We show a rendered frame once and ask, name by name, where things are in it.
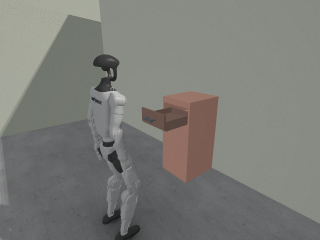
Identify robot left upper arm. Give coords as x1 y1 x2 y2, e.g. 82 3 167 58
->
87 86 96 123

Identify left robot forearm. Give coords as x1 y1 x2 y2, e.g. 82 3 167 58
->
88 120 103 144

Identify robot left hand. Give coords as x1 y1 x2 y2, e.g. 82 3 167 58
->
94 142 102 161

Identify handle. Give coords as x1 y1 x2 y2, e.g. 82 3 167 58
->
143 116 156 123

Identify cabinet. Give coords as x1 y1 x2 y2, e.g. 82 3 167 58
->
163 91 219 183

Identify robot right upper arm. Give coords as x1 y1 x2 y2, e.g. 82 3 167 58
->
109 92 127 140

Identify robot right hand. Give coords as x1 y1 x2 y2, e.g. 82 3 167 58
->
124 169 141 195

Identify drawer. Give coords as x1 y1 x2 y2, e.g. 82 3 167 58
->
141 107 188 132

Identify right robot forearm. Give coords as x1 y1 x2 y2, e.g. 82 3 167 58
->
113 129 133 172

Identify left robot shin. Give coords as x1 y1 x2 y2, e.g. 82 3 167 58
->
106 176 122 217

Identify right robot foot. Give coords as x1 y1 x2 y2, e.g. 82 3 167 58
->
115 225 140 240

